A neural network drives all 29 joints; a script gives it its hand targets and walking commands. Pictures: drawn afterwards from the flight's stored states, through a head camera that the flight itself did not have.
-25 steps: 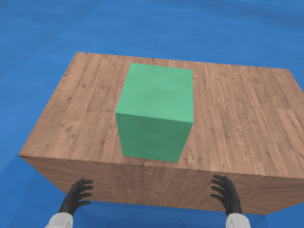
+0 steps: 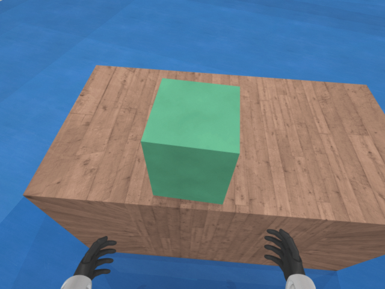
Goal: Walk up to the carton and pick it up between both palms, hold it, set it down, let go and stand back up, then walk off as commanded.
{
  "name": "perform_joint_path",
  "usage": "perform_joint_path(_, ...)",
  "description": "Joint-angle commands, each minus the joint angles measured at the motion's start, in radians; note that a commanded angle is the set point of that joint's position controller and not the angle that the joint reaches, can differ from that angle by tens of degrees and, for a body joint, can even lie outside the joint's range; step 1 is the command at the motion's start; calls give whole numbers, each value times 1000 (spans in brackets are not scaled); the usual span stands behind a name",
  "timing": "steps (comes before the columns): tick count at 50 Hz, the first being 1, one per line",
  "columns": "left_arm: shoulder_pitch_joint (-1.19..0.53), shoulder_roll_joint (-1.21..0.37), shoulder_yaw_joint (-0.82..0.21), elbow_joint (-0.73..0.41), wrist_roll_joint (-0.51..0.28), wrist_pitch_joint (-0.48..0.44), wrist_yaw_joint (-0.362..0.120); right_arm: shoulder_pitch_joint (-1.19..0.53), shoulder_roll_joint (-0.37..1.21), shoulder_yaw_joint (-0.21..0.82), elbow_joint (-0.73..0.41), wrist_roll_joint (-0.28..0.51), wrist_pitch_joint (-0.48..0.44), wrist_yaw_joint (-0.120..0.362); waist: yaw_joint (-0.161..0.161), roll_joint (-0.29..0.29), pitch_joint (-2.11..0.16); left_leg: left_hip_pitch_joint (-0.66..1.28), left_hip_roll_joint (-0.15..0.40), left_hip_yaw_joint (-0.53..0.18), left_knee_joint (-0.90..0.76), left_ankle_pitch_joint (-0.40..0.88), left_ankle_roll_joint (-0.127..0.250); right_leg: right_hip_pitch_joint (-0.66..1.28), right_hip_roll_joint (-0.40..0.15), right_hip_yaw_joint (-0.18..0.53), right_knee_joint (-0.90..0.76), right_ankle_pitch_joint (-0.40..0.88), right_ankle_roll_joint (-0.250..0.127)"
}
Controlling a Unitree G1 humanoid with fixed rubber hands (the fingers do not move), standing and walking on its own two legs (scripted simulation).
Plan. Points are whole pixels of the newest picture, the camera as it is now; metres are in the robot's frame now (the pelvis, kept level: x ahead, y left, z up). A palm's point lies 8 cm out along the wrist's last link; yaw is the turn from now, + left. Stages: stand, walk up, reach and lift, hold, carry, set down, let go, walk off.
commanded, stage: let go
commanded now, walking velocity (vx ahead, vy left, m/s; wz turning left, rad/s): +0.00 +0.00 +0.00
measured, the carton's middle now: (193, 144) +0.46 +0.02 -0.03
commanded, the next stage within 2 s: stand in 0.38 s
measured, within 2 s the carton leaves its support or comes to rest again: neither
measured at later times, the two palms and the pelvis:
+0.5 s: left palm (80, 280) +0.14 +0.24 -0.09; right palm out of the picture +0.14 -0.21 -0.10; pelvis +0.00 +0.01 +0.00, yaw +0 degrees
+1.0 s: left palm out of the picture +0.03 +0.27 -0.12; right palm out of the picture +0.03 -0.22 -0.11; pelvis -0.05 +0.03 -0.01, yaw +0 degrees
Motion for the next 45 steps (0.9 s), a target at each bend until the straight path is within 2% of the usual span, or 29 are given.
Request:
perform_joint_path(1,7,73,91,-283,17,-2,8,4,-176,-59,-165,-162,-34,10,-6,-16,-131,352,-19,52,-42,323,-57,129,25,-58,-83,161,-7)
perform_joint_path(9,-12,87,106,-293,8,0,5,-7,-163,-61,-185,-159,-27,7,-23,-30,-132,332,-20,57,-33,296,-47,126,13,-50,-85,168,-1)
perform_joint_path(19,-43,70,93,-260,10,11,22,-34,-175,-77,-136,-162,-18,26,-29,-5,-125,289,-12,61,-34,241,-48,98,9,-66,-81,112,-15)
perform_joint_path(20,134,194,144,-27,91,-51,27,121,-313,-94,-29,-214,88,-16,-5,-8,-343,237,59,-29,118,494,41,182,-79,27,90,433,-34)
perform_joint_path(21,132,202,140,-19,89,-67,23,141,-318,-104,-48,-214,128,-24,-20,-41,-355,205,64,-31,108,503,46,253,-105,24,116,510,-31)
perform_joint_path(24,102,187,125,8,84,-74,22,105,-294,-102,-52,-212,165,-21,-18,-32,-275,180,73,-37,74,396,32,210,-114,38,94,433,-38)
perform_joint_path(27,78,177,117,14,70,-72,23,110,-295,-103,-31,-210,181,-16,-24,-16,-212,144,88,-56,54,331,33,175,-116,35,77,315,-25)
perform_joint_path(33,86,196,116,50,72,-83,24,109,-308,-115,-2,-211,181,-5,-24,0,-148,115,93,-82,22,262,48,131,-108,37,61,184,-20)
perform_joint_path(37,97,202,114,72,70,-82,22,124,-308,-116,16,-210,184,-1,-26,9,-90,68,90,-93,-8,143,49,107,-105,43,43,81,-18)
perform_joint_path(38,101,202,113,79,71,-81,22,117,-305,-116,18,-212,186,2,-24,3,-74,51,86,-96,-21,80,47,97,-101,41,42,40,-18)
perform_joint_path(40,116,202,110,93,70,-81,20,136,-302,-115,34,-210,189,3,-26,26,-37,17,86,-108,-49,-10,47,83,-100,50,35,-4,-16)
perform_joint_path(42,127,211,114,100,70,-79,18,118,-312,-118,33,-210,191,5,-17,21,-5,-31,84,-122,-72,-101,45,82,-95,47,33,-24,-15)
perform_joint_path(45,123,221,115,107,73,-79,15,124,-318,-118,43,-208,191,8,-24,39,26,-65,87,-137,-104,-197,39,74,-88,46,38,-47,-14)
